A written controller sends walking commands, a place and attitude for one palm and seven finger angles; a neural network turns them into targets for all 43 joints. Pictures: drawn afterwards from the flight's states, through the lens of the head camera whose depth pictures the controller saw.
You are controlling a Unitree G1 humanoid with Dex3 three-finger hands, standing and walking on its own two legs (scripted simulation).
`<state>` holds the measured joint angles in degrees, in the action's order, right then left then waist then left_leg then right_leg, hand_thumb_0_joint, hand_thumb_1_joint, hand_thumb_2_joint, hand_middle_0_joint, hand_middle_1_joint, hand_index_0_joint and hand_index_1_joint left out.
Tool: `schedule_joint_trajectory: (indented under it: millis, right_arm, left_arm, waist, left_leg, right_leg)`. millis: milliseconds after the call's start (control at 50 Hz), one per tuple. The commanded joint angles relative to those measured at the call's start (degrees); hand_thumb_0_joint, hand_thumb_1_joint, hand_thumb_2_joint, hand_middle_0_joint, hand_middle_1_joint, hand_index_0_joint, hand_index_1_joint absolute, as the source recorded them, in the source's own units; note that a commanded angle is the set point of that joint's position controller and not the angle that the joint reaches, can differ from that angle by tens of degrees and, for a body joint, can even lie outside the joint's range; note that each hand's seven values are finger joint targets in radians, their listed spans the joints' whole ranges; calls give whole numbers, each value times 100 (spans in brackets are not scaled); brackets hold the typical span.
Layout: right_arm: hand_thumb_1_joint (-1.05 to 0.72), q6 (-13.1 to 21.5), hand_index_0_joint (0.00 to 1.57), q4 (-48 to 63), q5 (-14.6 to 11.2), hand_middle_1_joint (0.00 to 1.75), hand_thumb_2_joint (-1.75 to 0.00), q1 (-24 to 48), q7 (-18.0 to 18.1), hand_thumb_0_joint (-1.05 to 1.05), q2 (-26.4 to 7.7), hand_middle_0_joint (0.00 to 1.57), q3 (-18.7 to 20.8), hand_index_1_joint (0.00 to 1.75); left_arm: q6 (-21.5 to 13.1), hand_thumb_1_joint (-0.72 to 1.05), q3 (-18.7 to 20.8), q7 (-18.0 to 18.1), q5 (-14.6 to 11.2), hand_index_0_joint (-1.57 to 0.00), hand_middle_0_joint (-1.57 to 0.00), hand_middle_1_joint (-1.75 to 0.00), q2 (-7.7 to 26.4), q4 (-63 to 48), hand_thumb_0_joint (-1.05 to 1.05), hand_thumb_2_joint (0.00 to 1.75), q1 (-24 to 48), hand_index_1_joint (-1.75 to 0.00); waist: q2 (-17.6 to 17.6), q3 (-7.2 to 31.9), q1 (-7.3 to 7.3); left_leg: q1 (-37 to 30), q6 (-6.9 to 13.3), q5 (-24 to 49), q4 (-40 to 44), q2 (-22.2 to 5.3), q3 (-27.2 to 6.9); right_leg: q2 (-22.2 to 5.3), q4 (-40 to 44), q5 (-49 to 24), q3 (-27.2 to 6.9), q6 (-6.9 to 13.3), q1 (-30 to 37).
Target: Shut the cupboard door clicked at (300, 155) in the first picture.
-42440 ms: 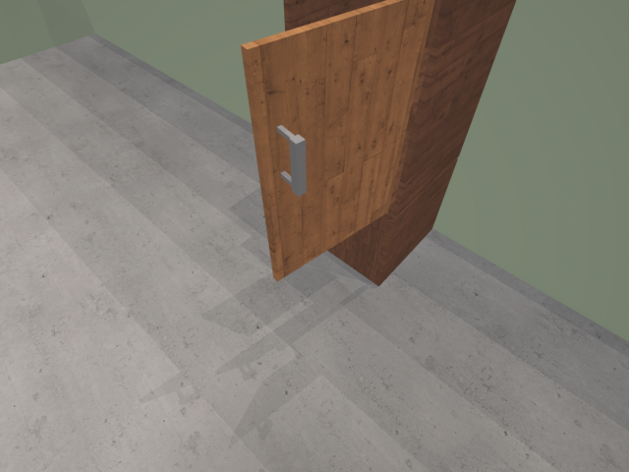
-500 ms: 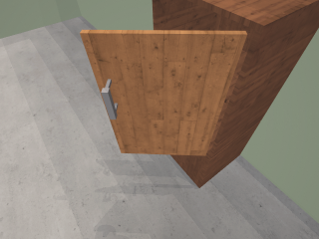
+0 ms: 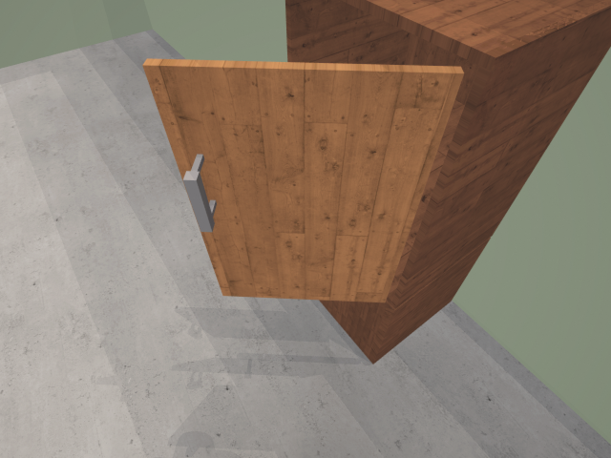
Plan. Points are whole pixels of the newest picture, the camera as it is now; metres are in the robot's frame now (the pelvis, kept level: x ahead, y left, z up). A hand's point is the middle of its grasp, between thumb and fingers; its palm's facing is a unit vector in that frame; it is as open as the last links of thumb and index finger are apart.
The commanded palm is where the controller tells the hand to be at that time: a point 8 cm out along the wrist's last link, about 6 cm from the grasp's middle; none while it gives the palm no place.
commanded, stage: raise the hand and make a fist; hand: left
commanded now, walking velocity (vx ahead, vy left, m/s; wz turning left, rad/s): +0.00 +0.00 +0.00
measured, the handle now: (203, 194) +0.49 +0.20 +0.04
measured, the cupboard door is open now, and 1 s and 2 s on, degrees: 51 51 51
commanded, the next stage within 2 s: bring the fist close to the handle in 1.92 s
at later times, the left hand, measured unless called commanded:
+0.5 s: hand out of the picture +0.10 +0.20 -0.06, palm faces +0.14 -0.99 -0.03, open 5.8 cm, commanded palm +0.10 +0.24 -0.03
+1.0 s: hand (137, 434) +0.15 +0.21 +0.00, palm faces +0.01 -1.00 -0.05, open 3.5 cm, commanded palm +0.12 +0.26 +0.01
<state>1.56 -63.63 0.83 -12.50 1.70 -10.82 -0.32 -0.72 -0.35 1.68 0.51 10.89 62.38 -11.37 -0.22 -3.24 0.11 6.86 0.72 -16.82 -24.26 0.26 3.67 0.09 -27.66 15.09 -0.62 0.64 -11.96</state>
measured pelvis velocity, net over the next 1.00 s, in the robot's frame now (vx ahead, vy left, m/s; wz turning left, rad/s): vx -0.05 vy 0.02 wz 0.07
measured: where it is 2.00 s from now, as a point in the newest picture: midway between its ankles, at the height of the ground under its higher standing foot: outside the picture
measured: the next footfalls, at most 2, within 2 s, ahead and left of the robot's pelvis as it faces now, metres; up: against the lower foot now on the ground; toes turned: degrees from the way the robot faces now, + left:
none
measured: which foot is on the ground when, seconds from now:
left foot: down 0.00-1.00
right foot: down 0.00-1.00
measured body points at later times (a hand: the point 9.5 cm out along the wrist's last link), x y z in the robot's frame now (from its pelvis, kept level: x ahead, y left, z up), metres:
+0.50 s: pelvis -0.07 -0.02 -0.10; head -0.01 +0.00 +0.35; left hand +0.08 +0.25 -0.05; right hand +0.19 -0.24 -0.13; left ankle -0.04 +0.11 -0.74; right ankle +0.00 -0.11 -0.74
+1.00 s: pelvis -0.05 +0.02 -0.07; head +0.00 +0.03 +0.37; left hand +0.14 +0.26 +0.00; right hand +0.13 -0.21 -0.14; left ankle -0.04 +0.11 -0.74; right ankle +0.00 -0.11 -0.74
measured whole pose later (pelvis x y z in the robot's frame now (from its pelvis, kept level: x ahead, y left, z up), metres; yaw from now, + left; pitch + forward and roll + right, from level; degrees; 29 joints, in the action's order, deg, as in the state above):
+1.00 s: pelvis -0.05 +0.02 -0.07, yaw +4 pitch +11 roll -3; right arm 13.6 -29.2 -1.0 -17.3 2.9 -15.6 -1.2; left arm -19.3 6.1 -14.0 -14.6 13.9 -9.5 -24.6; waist -1.9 5.0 0.5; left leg 44.2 2.7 -29.4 -62.8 1.0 -0.6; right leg -1.7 -58.5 25.1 3.9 -0.8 -44.1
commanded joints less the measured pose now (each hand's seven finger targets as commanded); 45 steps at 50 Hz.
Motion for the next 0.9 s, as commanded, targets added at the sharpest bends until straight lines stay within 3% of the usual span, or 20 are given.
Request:
schedule_joint_trajectory:
  millis: [0,20,40,60,80,100,140,160,200,220,240,280,360,440,520,580,660,740,820,880]
  right_arm:
    - [-90,1175,20,2059,-72,30,-90,-564,639,0,-1850,20,493,30]
    - [-90,1610,20,2065,-458,30,-90,30,690,0,-1013,20,81,30]
    - [-90,1768,20,1928,-312,30,-90,195,579,0,-1052,20,45,30]
    - [-90,1839,20,2013,-293,30,-90,52,294,0,-645,20,125,30]
    - [-90,1897,20,2287,-312,30,-90,-95,190,0,-1024,20,360,30]
    - [-90,1937,20,2536,-233,30,-90,45,181,0,-1025,20,433,30]
    - [-90,1915,20,2760,-199,30,-90,127,116,0,-973,20,481,30]
    - [-90,1897,20,2882,-160,30,-90,157,56,0,-886,20,477,30]
    - [-90,1850,20,3157,-114,30,-90,278,-53,0,-890,20,557,30]
    - [-90,1838,20,3342,-116,30,-90,351,-99,0,-952,20,575,30]
    - [-90,1794,20,3513,-142,30,-90,382,-164,0,-1016,20,591,30]
    - [-90,1721,20,3927,-195,30,-90,545,-150,0,-1073,20,592,30]
    - [-90,1731,20,4445,-207,30,-90,537,-14,0,-971,20,502,30]
    - [-90,1852,20,4308,-183,30,-90,314,187,0,-994,20,364,30]
    - [-90,1855,20,4150,-271,30,-90,133,335,0,-1151,20,277,30]
    - [-90,1661,20,4256,-387,30,-90,79,352,0,-1137,20,270,30]
    - [-90,1383,20,4691,-393,30,-90,333,297,0,-964,20,247,30]
    - [-90,1389,20,4659,-240,30,-90,305,257,0,-777,20,192,30]
    - [-90,1507,20,4447,-125,30,-90,-3,128,0,-911,20,175,30]
    - [-90,1603,20,4412,-159,30,-90,-88,132,0,-1074,20,194,30]
  left_arm:
    - [-1826,90,2950,312,-663,-20,-20,-30,4367,-9065,0,90,4276,-30]
    - [-1209,90,267,299,-675,-22,-22,-32,928,-6693,0,90,-111,-32]
    - [-959,90,747,528,-998,-24,-24,-34,964,-6778,0,90,-299,-34]
    - [-466,90,-219,339,-994,-25,-25,-36,-698,-5805,0,90,-1466,-36]
    - [-694,90,156,315,-1012,-27,-27,-38,-5,-6618,0,90,-81,-38]
    - [-929,90,519,172,-1006,-29,-29,-40,218,-6421,0,90,-485,-40]
    - [-1510,90,907,-265,-1117,-33,-33,-44,193,-5267,0,90,-1700,-44]
    - [-1886,90,782,-594,-1228,-35,-35,-46,-178,-4703,0,90,-2276,-46]
    - [-2769,90,982,-1356,-1508,-38,-38,-50,-152,-4666,0,90,-2773,-50]
    - [-3162,90,1096,-1751,-1589,-40,-40,-52,49,-4704,0,90,-2592,-52]
    - [-3415,90,1389,-2139,-1628,-42,-42,-54,396,-4566,0,90,-2450,-54]
    - [-3515,90,1727,-2521,-1660,-46,-46,-58,955,-5040,0,90,-1916,-58]
    - [-3517,90,1815,-2291,-1929,-53,-53,-66,1282,-7134,0,90,-160,-66]
    - [-3866,90,1117,-1921,-1938,-60,-60,-74,983,-8755,0,90,679,-74]
    - [-3263,90,476,-2115,-1783,-68,-68,-82,768,-8023,0,90,233,-82]
    - [-2145,90,738,-2270,-1630,-73,-73,-88,944,-7045,0,90,-545,-88]
    - [-1111,90,1517,-2008,-1797,-81,-81,-96,1143,-7564,0,90,-1293,-96]
    - [-1506,90,1863,-1247,-1924,-88,-88,-104,1060,-8506,0,90,-1254,-104]
    - [-2321,90,1041,-1156,-1611,-95,-95,-112,647,-8479,0,90,-1074,-112]
    - [-2419,90,540,-1520,-1505,-101,-101,-118,548,-8258,0,90,-897,-118]
  waist:
    - [61,2619,-590]
    - [-1934,2974,-267]
    - [-1763,2740,127]
    - [-1314,1636,-175]
    - [-782,985,-300]
    - [-338,619,-218]
    - [1033,9,-21]
    - [1891,-35,74]
    - [2307,281,258]
    - [2131,522,277]
    - [1483,681,309]
    - [592,1267,444]
    - [-750,2312,294]
    - [-551,2538,-195]
    - [-261,1812,-457]
    - [245,1487,-219]
    - [19,2083,387]
    - [61,2179,453]
    - [-231,1743,20]
    - [-361,1515,-185]
  left_leg:
    - [-1345,67,3348,-1353,-452,-339]
    - [-1191,31,3696,-1014,-171,-480]
    - [-1150,-154,4471,-810,-373,-578]
    - [-384,-135,4055,-388,-389,-584]
    - [353,-188,2859,-682,-314,-643]
    - [1039,-137,2170,-939,-167,-582]
    - [2017,-120,1322,-1269,25,-546]
    - [2513,-139,846,-1535,93,-479]
    - [3259,-197,143,-2058,199,-359]
    - [3512,-209,-105,-2311,249,-310]
    - [3599,-219,-155,-2555,280,-297]
    - [3930,-120,-388,-2886,339,-144]
    - [3932,25,-947,-3301,225,-193]
    - [3662,145,-1151,-3486,65,-474]
    - [3983,164,-1473,-3439,13,-643]
    - [4216,130,-1523,-3138,13,-633]
    - [3671,56,-855,-2576,115,-629]
    - [3276,-12,5,-2401,33,-710]
    - [3162,-57,13,-2514,-49,-785]
    - [3199,-38,-537,-2476,-53,-868]
  right_leg:
    - [-371,-1021,-3252,-160,43,600]
    - [3,-1882,-1904,288,3,-146]
    - [-55,-1322,-785,487,71,-320]
    - [-121,-767,-586,515,4,-797]
    - [-151,-618,-970,437,19,-847]
    - [-182,-611,-1116,479,39,-1046]
    - [-154,-786,-972,490,38,-1399]
    - [-172,-979,-641,432,-33,-1705]
    - [-268,-1335,-317,103,-92,-1859]
    - [-330,-1488,-124,-93,-68,-1894]
    - [-412,-1671,-124,-303,42,-1861]
    - [-409,-1928,593,-525,93,-1990]
    - [-287,-2084,2337,-759,108,-2542]
    - [-62,-2323,2227,-489,119,-3027]
    - [8,-2234,2248,-300,66,-3231]
    - [-45,-1920,2487,-254,7,-2942]
    - [-69,-2001,1736,83,52,-2078]
    - [89,-2346,467,482,109,-1873]
    - [97,-2548,433,595,115,-2665]
    - [66,-2439,852,536,110,-2910]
